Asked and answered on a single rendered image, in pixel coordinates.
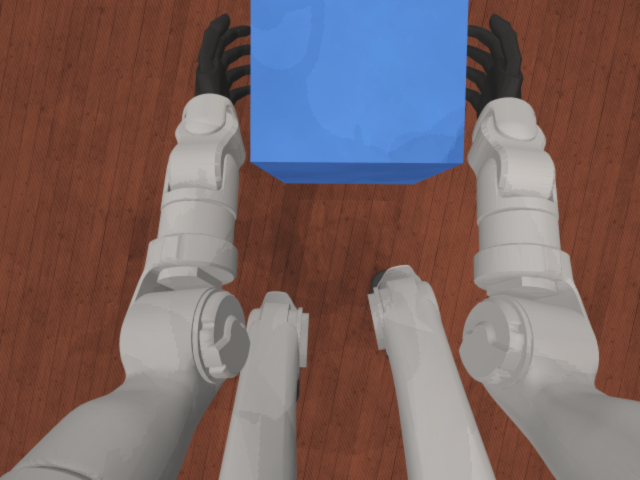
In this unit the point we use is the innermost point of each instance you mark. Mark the left robot upper arm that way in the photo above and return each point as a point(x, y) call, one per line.
point(177, 349)

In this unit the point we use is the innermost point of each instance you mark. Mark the carton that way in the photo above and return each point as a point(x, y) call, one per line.
point(357, 91)

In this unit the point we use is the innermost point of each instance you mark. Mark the right robot hand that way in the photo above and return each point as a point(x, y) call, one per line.
point(504, 77)

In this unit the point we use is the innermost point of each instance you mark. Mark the left robot thigh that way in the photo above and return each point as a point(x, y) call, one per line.
point(261, 441)

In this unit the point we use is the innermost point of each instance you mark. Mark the left robot hand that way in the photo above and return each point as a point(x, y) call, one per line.
point(211, 74)

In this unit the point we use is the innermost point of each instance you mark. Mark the robot right forearm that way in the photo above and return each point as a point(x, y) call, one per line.
point(517, 209)

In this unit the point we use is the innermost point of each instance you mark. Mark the right robot upper arm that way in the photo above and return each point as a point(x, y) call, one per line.
point(539, 361)

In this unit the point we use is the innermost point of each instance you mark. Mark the robot left forearm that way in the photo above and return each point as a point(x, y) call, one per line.
point(194, 247)

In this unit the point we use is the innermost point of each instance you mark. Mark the right robot shin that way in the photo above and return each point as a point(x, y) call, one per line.
point(404, 271)

